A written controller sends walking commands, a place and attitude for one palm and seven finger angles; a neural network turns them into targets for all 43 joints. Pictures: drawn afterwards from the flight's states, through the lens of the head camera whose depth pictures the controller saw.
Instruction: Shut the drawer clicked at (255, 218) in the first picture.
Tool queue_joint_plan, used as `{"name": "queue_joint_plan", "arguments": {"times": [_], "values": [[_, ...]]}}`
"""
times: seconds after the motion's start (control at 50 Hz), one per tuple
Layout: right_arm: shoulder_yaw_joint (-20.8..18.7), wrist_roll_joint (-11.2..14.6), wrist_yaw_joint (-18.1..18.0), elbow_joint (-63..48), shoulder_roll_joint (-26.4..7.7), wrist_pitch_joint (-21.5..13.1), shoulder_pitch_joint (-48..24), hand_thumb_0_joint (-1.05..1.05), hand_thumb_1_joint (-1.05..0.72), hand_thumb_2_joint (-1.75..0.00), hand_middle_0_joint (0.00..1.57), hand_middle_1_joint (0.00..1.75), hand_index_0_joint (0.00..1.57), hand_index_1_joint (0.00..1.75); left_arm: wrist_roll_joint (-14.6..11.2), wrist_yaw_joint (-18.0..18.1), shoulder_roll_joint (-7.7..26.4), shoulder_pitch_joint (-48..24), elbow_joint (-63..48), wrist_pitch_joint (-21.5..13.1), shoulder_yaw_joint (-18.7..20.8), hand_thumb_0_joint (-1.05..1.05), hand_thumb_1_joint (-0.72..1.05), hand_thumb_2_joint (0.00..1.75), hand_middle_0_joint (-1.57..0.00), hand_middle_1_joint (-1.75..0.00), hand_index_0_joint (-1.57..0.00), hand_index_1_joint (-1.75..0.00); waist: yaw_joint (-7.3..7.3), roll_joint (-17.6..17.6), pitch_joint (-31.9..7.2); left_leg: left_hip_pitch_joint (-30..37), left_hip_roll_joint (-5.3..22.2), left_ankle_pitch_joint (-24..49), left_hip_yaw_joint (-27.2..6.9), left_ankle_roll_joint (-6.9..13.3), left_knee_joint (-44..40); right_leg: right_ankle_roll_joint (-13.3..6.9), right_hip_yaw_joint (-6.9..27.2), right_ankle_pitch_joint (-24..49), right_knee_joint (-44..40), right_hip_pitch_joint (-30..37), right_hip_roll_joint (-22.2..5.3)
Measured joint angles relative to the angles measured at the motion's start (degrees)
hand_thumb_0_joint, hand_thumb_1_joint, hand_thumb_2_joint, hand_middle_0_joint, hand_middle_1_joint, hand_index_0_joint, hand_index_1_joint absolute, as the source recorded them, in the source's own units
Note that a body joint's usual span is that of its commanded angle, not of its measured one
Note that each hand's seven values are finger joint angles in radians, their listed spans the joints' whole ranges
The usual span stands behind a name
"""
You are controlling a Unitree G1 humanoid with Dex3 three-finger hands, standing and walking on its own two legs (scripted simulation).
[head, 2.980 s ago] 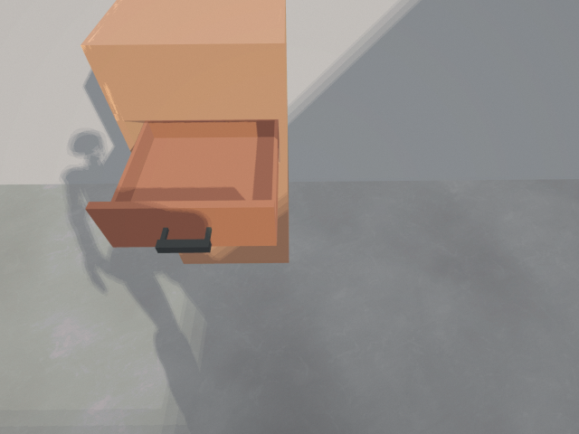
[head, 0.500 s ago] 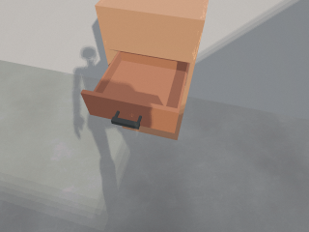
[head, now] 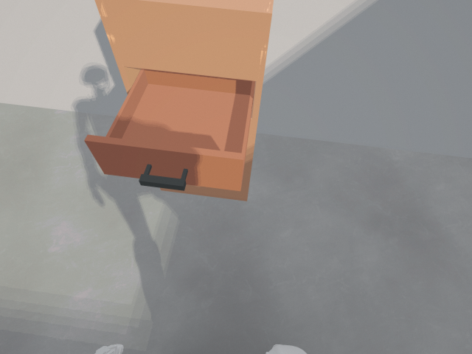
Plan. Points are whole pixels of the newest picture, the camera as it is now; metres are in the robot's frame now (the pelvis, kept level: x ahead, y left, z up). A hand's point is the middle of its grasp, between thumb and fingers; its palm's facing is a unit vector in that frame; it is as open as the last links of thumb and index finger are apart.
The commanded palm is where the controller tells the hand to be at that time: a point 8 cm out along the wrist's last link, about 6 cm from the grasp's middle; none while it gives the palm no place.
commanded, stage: take the last steps up to it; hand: left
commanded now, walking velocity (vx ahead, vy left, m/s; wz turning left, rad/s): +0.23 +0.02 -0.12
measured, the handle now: (164, 176) +0.51 +0.21 -0.14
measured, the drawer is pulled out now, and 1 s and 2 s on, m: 0.29 0.29 0.29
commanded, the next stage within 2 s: come to a stop and stand still in 0.56 s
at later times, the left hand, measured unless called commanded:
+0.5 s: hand out of the picture +0.12 +0.15 -0.17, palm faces -0.02 -0.98 -0.18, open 7.3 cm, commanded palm none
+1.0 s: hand (176, 289) +0.25 +0.14 -0.17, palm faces +0.01 -0.97 -0.26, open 7.3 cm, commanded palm none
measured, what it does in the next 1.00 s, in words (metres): walks ahead: right foot, then left foot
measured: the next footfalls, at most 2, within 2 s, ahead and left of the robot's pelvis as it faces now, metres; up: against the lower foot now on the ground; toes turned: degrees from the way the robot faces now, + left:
right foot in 0.08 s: +0.02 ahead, -0.13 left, +0.00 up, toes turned -1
left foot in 0.32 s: +0.11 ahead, +0.10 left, +0.00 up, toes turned +0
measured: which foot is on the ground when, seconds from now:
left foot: down 0.00-0.08, up 0.10-0.30, down 0.32-0.54, up 0.56-0.78, down 0.80-1.00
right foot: up 0.00-0.06, down 0.08-0.32, up 0.34-0.52, down 0.54-0.82, up 0.84-1.00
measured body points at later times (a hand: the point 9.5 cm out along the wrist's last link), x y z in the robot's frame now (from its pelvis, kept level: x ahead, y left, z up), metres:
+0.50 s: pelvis +0.09 -0.03 +0.00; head +0.14 -0.03 +0.45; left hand +0.12 +0.21 -0.16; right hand +0.08 -0.25 -0.16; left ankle +0.07 +0.10 -0.74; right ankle +0.06 -0.13 -0.71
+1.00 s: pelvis +0.18 -0.06 -0.01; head +0.25 -0.07 +0.44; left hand +0.25 +0.19 -0.15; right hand +0.26 -0.28 -0.17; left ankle +0.20 +0.08 -0.74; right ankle +0.15 -0.15 -0.72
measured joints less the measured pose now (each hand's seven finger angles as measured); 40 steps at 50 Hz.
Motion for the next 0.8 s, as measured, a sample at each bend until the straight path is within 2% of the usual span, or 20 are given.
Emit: {"name": "queue_joint_plan", "arguments": {"times": [0.06, 0.08, 0.12, 0.18, 0.24, 0.3, 0.32, 0.34, 0.38, 0.42, 0.46, 0.5, 0.54, 0.56, 0.62, 0.68, 0.74, 0.78, 0.8], "values": [[-0.05, 0.30, 0.64, 0.46, -0.26, 0.50, 0.73, 0.00, -0.91, -0.90, 0.21, 0.30, 0.20, 0.30, 0.19, -0.69, -0.23, 1.22, -0.45, -1.20, -0.29, 0.00, 0.91, 0.90, -0.20, -0.30, -0.20, -0.30, 0.35, 1.11, -0.96, -1.07, 0.91, -1.60, 0.48, -0.94, 2.66, -0.32, -1.70, 5.19, -12.95, 5.05, -0.99], [-0.12, 0.65, 0.90, 0.41, -0.01, 0.75, 1.35, 0.00, -0.91, -0.90, 0.21, 0.30, 0.20, 0.30, 0.38, -0.80, 0.31, 2.36, -0.78, -1.89, -0.35, 0.00, 0.91, 0.90, -0.20, -0.30, -0.20, -0.30, 0.55, -0.09, -2.13, -2.50, 0.04, -4.40, 1.01, -0.81, 5.49, -1.23, -0.06, 6.68, -18.79, 6.93, -1.88], [-0.59, 0.94, 1.52, 0.97, -0.99, 1.52, 0.81, 0.00, -0.91, -0.90, 0.21, 0.30, 0.20, 0.30, 0.56, -0.32, -0.71, 3.08, 0.42, -2.74, -0.51, 0.00, 0.91, 0.90, -0.20, -0.30, -0.20, -0.30, 0.41, 1.82, -1.72, -5.58, -0.09, -11.71, -1.72, -0.34, 14.41, -1.63, -0.19, 9.14, -17.87, 6.77, -0.68], [-1.26, 0.95, 2.30, 1.30, -1.60, 1.44, 0.62, 0.00, -0.91, -0.90, 0.20, 0.30, 0.20, 0.30, 0.77, -0.01, -2.00, 5.39, 1.75, -3.20, -0.93, 0.00, 0.91, 0.90, -0.20, -0.30, -0.20, -0.30, 0.03, 2.61, -1.67, -8.58, -1.68, -13.42, -2.48, 0.14, 21.31, -1.74, -0.42, 9.40, -20.05, 9.10, -0.52], [-1.21, 1.17, 2.72, 1.16, -0.79, 0.52, 0.20, 0.01, -0.91, -0.90, 0.20, 0.30, 0.20, 0.30, 0.67, 0.28, -2.10, 7.87, 3.22, -3.87, -0.87, 0.00, 0.91, 0.90, -0.20, -0.30, -0.20, -0.30, 0.48, 0.51, -1.79, -8.11, -2.87, -10.82, -1.09, 0.16, 16.32, -1.43, 0.70, 10.47, -23.54, 11.46, -1.21], [-0.72, 1.17, 2.81, 0.72, -0.20, -1.34, 0.34, 0.00, -0.91, -0.90, 0.20, 0.30, 0.20, 0.30, 0.15, 0.08, -2.14, 10.06, 4.84, -3.99, -0.90, 0.00, 0.91, 0.90, -0.20, -0.30, -0.20, -0.30, 0.87, -0.65, -2.22, -4.06, -3.52, -3.19, -0.54, 0.34, 3.55, -0.81, 1.65, 9.32, -23.06, 12.16, -1.10], [-0.59, 0.99, 2.68, 0.48, -0.30, -2.21, 0.68, 0.00, -0.91, -0.90, 0.20, 0.30, 0.20, 0.30, -0.04, -0.06, -2.30, 10.72, 5.19, -3.81, -0.97, 0.00, 0.91, 0.90, -0.20, -0.30, -0.20, -0.30, 0.85, -0.26, -2.67, -3.41, -3.25, 0.83, -1.10, 1.14, 0.98, -1.03, 1.50, 7.74, -20.48, 11.08, -0.60], [-0.57, 0.77, 2.39, 0.57, 0.13, -2.74, 0.71, 0.00, -0.91, -0.90, 0.20, 0.30, 0.20, 0.30, -0.17, -0.11, -2.12, 10.70, 5.81, -3.49, -1.02, 0.00, 0.91, 0.90, -0.20, -0.30, -0.20, -0.30, 0.85, -0.91, -2.54, -3.63, -3.49, 2.16, -0.71, 1.63, 2.05, -1.30, 1.31, 4.83, -15.66, 9.43, -0.93], [-0.21, 0.45, 2.06, 0.57, 1.14, -2.90, 1.28, 0.00, -0.91, -0.90, 0.20, 0.30, 0.20, 0.30, -0.01, -0.09, -1.79, 10.22, 6.57, -2.78, -0.94, 0.00, 0.91, 0.90, -0.20, -0.30, -0.20, -0.30, 0.90, -2.11, -2.34, -2.65, -3.81, 0.37, 0.31, 2.01, 2.77, -1.75, 0.67, 0.91, -4.83, 5.35, -1.51], [0.17, 0.30, 1.89, 0.83, 1.86, -3.05, 2.63, 0.00, -0.91, -0.90, 0.20, 0.30, 0.20, 0.30, 0.27, -0.26, -1.76, 8.94, 6.78, -2.58, -0.93, 0.01, 0.91, 0.90, -0.20, -0.30, -0.20, -0.30, 0.39, -2.24, -2.42, -1.13, -3.92, -0.35, 0.17, 1.80, 0.85, -1.86, -0.90, 0.96, 0.70, 2.05, -2.22], [0.47, 0.23, 1.69, 1.74, 2.20, -3.04, 3.95, 0.00, -0.91, -0.90, 0.20, 0.30, 0.20, 0.30, 0.32, -0.58, -2.12, 7.01, 6.15, -2.85, -1.15, 0.01, 0.91, 0.90, -0.19, -0.30, -0.20, -0.30, 0.03, -1.37, -2.05, 0.36, -3.73, 0.21, -0.62, 1.29, -1.42, -1.68, -2.49, 1.69, -0.49, 0.58, -2.95], [0.73, 0.31, 1.60, 3.06, 2.30, -2.73, 5.13, 0.00, -0.91, -0.90, 0.20, 0.30, 0.20, 0.30, 0.23, -0.86, -2.64, 5.16, 5.02, -3.62, -1.43, 0.01, 0.91, 0.90, -0.19, -0.30, -0.20, -0.30, -0.22, -0.06, -1.68, 1.32, -3.28, 0.14, -1.53, 0.76, -2.25, -1.40, -3.75, 3.22, -6.68, 1.08, -3.23], [0.87, 0.79, 1.74, 4.36, 2.57, -2.09, 6.57, 0.00, -0.91, -0.90, 0.20, 0.30, 0.20, 0.30, 0.23, -1.03, -2.67, 4.37, 3.58, -5.01, -1.54, 0.01, 0.91, 0.90, -0.19, -0.30, -0.20, -0.30, -0.24, 0.13, -2.05, 1.02, -3.37, -1.93, -2.04, 0.26, 0.18, -1.41, -3.69, 8.06, -16.77, 3.77, -3.50], [0.83, 1.09, 1.91, 5.02, 2.69, -1.59, 6.95, 0.00, -0.91, -0.90, 0.20, 0.30, 0.20, 0.30, 0.29, -0.82, -2.63, 4.15, 3.14, -5.86, -1.41, 0.00, 0.91, 0.90, -0.19, -0.30, -0.20, -0.30, -0.14, -0.07, -2.21, 0.05, -3.38, -4.64, -1.91, 0.37, 3.58, -1.49, -3.56, 11.78, -18.23, 4.22, -3.65], [-0.02, 1.18, 2.38, 6.55, 2.01, -0.22, 6.65, 0.00, -0.91, -0.90, 0.20, 0.30, 0.20, 0.30, 0.40, -0.05, -3.75, 3.43, 3.27, -6.46, -1.53, 0.00, 0.91, 0.90, -0.20, -0.30, -0.20, -0.30, -0.77, 1.67, -2.07, -4.25, -2.72, -12.36, -2.71, 0.64, 16.51, -2.01, -5.51, 9.96, -18.15, 6.82, -2.75], [-0.56, 1.31, 2.37, 6.59, 2.01, -0.20, 5.27, 0.01, -0.91, -0.90, 0.20, 0.30, 0.20, 0.30, 0.52, 1.03, -3.60, 4.24, 3.46, -6.81, -0.98, 0.00, 0.93, 0.90, -0.20, -0.30, -0.20, -0.30, -0.46, 0.54, -2.36, -7.28, -2.96, -12.49, -1.26, 0.41, 19.91, -2.00, -5.45, 9.92, -22.34, 10.27, -2.84], [-0.41, 1.63, 2.20, 5.19, 2.02, -0.90, 2.61, 0.01, -0.91, -0.90, 0.20, 0.30, 0.20, 0.30, 0.41, 1.54, -3.24, 5.29, 4.18, -6.69, -1.13, 0.00, 0.93, 0.90, -0.20, -0.30, -0.20, -0.30, 0.23, -0.95, -1.74, -7.45, -3.40, -6.71, -0.25, -0.13, 11.69, -1.81, -4.31, 10.44, -25.06, 12.58, -3.02], [-0.17, 1.66, 2.01, 3.91, 1.66, -1.72, 0.92, 0.01, -0.91, -0.90, 0.20, 0.30, 0.19, 0.30, 0.02, 1.77, -3.34, 6.04, 4.83, -5.97, -1.46, 0.00, 0.92, 0.90, -0.20, -0.30, -0.20, -0.30, 0.43, -0.96, -1.20, -5.78, -3.62, 5.16, -0.09, 0.09, 3.08, -1.36, -3.65, 9.26, -23.62, 12.98, -2.73], [-0.13, 1.60, 1.88, 3.22, 1.31, -2.15, 0.34, 0.00, -0.91, -0.90, 0.20, 0.30, 0.19, 0.30, -0.23, 1.90, -3.51, 6.43, 5.09, -5.42, -1.68, 0.00, 0.92, 0.90, -0.20, -0.30, -0.20, -0.30, 0.45, -0.36, -1.13, -5.01, -3.06, 10.61, -0.06, 0.87, 1.54, -1.01, -3.74, 8.23, -21.39, 12.51, -2.26]]}}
